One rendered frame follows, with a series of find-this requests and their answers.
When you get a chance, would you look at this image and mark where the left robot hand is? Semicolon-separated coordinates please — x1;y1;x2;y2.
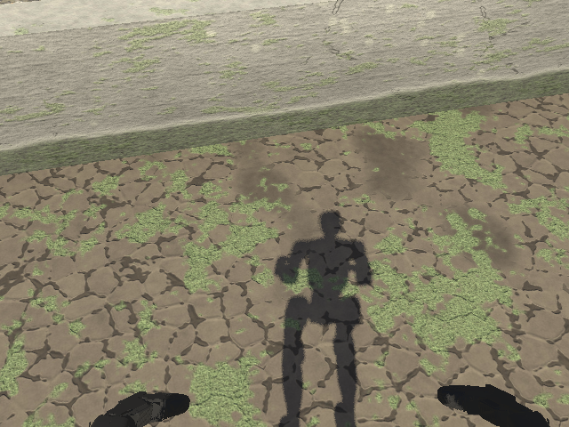
89;391;190;427

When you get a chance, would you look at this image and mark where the right robot hand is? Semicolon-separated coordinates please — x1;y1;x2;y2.
437;384;550;427

